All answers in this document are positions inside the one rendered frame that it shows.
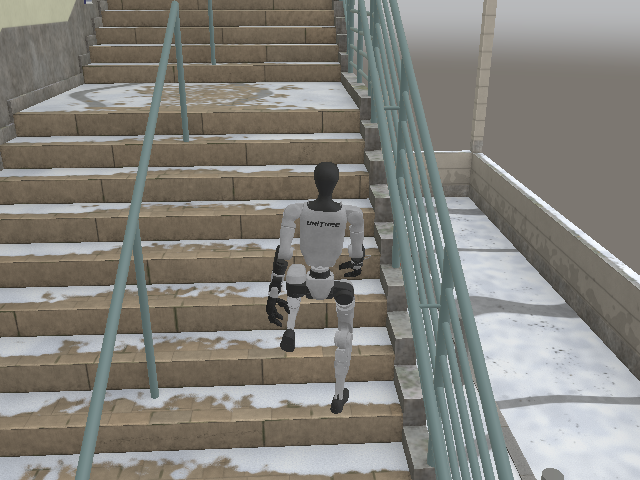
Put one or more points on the stairs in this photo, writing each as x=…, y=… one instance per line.
x=232, y=404
x=255, y=41

